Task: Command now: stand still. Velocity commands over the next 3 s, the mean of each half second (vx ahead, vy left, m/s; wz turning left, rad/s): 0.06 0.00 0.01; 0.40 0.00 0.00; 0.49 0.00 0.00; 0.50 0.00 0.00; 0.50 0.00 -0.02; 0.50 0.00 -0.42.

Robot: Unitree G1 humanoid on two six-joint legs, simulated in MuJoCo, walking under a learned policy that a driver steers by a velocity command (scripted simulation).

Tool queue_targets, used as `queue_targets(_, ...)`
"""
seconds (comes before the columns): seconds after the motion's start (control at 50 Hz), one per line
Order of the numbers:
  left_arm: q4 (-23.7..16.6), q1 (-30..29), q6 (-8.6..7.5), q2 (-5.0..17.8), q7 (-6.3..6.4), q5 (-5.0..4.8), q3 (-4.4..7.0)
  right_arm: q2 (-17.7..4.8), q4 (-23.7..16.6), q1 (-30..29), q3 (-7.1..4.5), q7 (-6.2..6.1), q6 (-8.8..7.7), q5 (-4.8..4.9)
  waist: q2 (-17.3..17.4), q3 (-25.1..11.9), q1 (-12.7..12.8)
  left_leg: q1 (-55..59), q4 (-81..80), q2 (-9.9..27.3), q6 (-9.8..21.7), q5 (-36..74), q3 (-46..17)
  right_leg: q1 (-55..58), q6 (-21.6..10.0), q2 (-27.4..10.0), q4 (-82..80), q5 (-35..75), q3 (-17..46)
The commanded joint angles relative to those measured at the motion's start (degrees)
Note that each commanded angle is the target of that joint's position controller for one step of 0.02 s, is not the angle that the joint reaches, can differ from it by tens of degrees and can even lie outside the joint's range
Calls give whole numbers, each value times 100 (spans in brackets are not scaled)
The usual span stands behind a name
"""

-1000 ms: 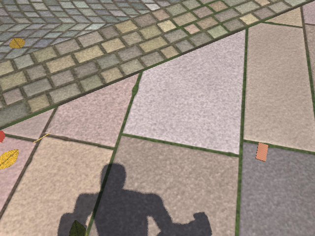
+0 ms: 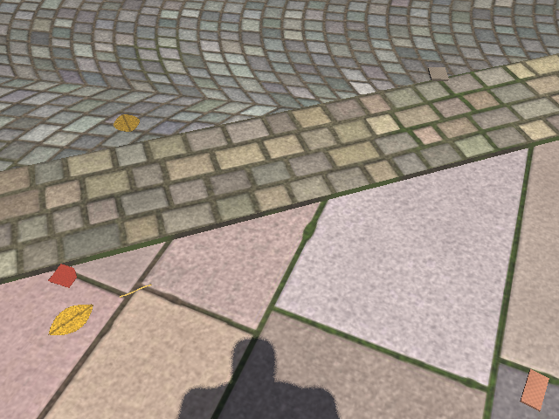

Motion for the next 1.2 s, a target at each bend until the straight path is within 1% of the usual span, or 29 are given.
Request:
queue_targets(0.02,-137,62,-44,547,40,-12,122,-668,-206,16,-174,-20,-71,12,136,-172,-26,-119,-734,454,203,1467,-455,231,-72,22,-197,1120,-99)
queue_targets(0.32,509,221,13,484,111,-40,119,-635,459,205,-171,-77,-42,42,95,6,-39,-112,-812,306,113,1313,-241,302,-130,59,-333,1104,-145)
queue_targets(0.36,632,321,30,390,117,-80,107,-749,595,377,-216,-104,-4,93,286,-14,-99,-89,-1019,281,255,-491,-321,120,-191,356,-17,-267,-489)
queue_targets(0.38,587,212,13,370,116,-111,105,-936,612,459,-274,-110,12,134,534,179,-192,-180,-1295,502,457,-1761,-696,-274,-254,500,366,-955,-668)
queue_targets(0.42,340,-195,-133,260,68,-164,67,-1259,661,762,-365,-104,-59,176,1162,667,-396,-314,-2114,1487,1055,-3202,-2188,-1132,-430,409,1369,-1198,-620)
queue_targets(0.46,215,-324,-330,285,-34,-254,77,-1219,640,644,-363,-112,-215,160,1244,1009,-341,-261,-2372,1994,1380,-2726,-2863,-1755,-715,35,1997,-1408,-195)
queue_targets(0.5,252,-132,-490,324,-146,-275,90,-1125,556,325,-347,-100,-283,229,983,841,-121,-34,-2139,1876,1176,-1820,-2341,-1520,-953,-133,1275,-1469,-163)
queue_targets(0.54,737,847,-554,277,-206,-225,162,-1098,478,-151,-334,-70,-231,309,700,366,403,-881,-1537,1161,768,-963,-1184,671,-889,327,-164,123,-726)
queue_targets(0.56,988,1388,-528,318,-221,-152,218,-935,451,-178,-286,-62,-229,260,383,170,564,-1284,-788,801,585,-452,-707,1474,-766,397,-258,385,-600)
queue_targets(0.58,1083,2088,-521,684,-192,-104,312,-546,362,-241,-170,-35,-268,170,-930,-122,753,-1995,1263,236,180,-238,83,2174,-1056,-720,-1064,-316,1110)
queue_targets(0.6,1054,2418,-570,1190,-273,-86,346,-441,148,-180,-176,-56,-374,214,-1900,-212,643,-3070,2621,-290,52,-1328,38,2456,-1873,-1863,-2043,-1028,3653)
queue_targets(0.62,944,1881,-635,961,-286,-37,242,-673,169,-127,-227,-46,-440,365,-1297,178,368,-3471,3487,132,161,-1247,-396,1974,-2113,-2100,-2214,-1948,3983)
queue_targets(0.64,748,1330,-667,660,-286,-88,155,-801,194,-171,-242,-6,-496,407,-800,593,209,-3740,3664,460,295,-567,-432,1710,-1903,-1846,-2208,-2115,3264)
queue_targets(0.66,629,1000,-668,599,-302,-84,113,-817,289,-153,-262,7,-523,349,-571,623,107,-3671,3525,636,350,-1,-308,1564,-1654,-1533,-2245,-1638,2569)
queue_targets(0.7,589,942,-631,378,-313,-63,23,-886,343,-250,-329,33,-519,204,-524,527,59,-3303,2939,841,303,738,-170,1469,-1321,-1106,-2291,-65,1501)
queue_targets(0.74,707,1353,-584,325,-268,-38,-13,-688,368,-327,-311,91,-477,159,-561,353,121,-3208,2654,803,179,1105,71,1614,-1309,-904,-2230,1248,896)
queue_targets(0.78,730,1520,-541,447,-198,-28,-7,-556,225,-706,-273,110,-439,146,-450,369,172,-3315,2168,769,35,1382,187,1615,-1373,-862,-2253,1960,602)
queue_targets(0.84,676,1521,-496,564,-121,-19,-3,-422,-41,-1452,-186,152,-446,178,-425,523,295,-2964,998,618,-71,2008,339,1243,-1342,-740,-2454,1951,265)
queue_targets(0.92,773,1792,-486,601,-93,-91,25,-466,-256,-2076,-129,260,-481,224,-451,769,389,-2667,132,471,17,2358,426,1365,-1404,-895,-2556,1884,113)
queue_targets(0.98,803,1756,-430,681,-79,-130,88,-590,-399,-2245,-135,356,-544,235,-474,740,231,-2543,-217,414,242,2056,382,1923,-1351,-1132,-2217,2653,34)
queue_targets(1.02,742,1592,-379,843,-69,-102,153,-856,-319,-1772,-248,358,-565,221,-679,246,-125,-1691,-225,128,434,1670,552,2201,-1239,-1179,-1483,4611,-46)
queue_targets(1.04,711,1492,-327,882,-71,-72,170,-1068,-122,-1035,-363,323,-556,229,-784,-254,-522,-745,-215,-73,583,1570,684,2155,-1150,-1070,-618,5601,-167)
queue_targets(1.06,630,1364,-298,839,-80,-41,143,-1319,194,35,-494,266,-525,236,-750,-879,-1018,805,-182,47,785,1698,522,1452,-976,-836,630,5522,-283)
queue_targets(1.08,478,1530,-321,510,-104,23,40,-1729,416,1073,-598,193,-486,108,119,-1772,-1144,2872,-100,1341,1267,1145,-1186,-329,-780,-322,2622,3299,-457)
queue_targets(1.1,533,2178,-468,-267,-179,-60,-176,-1765,535,1255,-551,251,-488,75,1566,-2620,-699,4013,-1075,2489,2054,-126,-3990,-1953,-576,709,4332,-1601,141)
queue_targets(1.12,453,1564,-621,387,-207,-237,-15,-1247,544,926,-414,257,-503,137,1088,-1920,-842,3459,-1531,2194,1737,-492,-3940,-2553,-717,408,4920,-1598,626)
queue_targets(1.14,240,988,-705,660,-206,-354,64,-1045,460,367,-346,245,-527,159,819,-994,-682,2493,-1670,2030,1486,-34,-2959,-2813,-796,118,4886,-1073,384)
queue_targets(1.16,174,703,-740,658,-153,-316,78,-940,379,-106,-304,260,-564,123,209,-618,-460,1537,-1843,1848,1351,645,-2306,-2529,-810,-182,4577,-506,269)
queue_targets(1.2,177,811,-622,495,-112,-197,142,-673,409,-390,-217,304,-621,-6,256,-370,-53,450,-2165,1494,1249,1330,-1472,-1888,-790,-505,4139,-49,259)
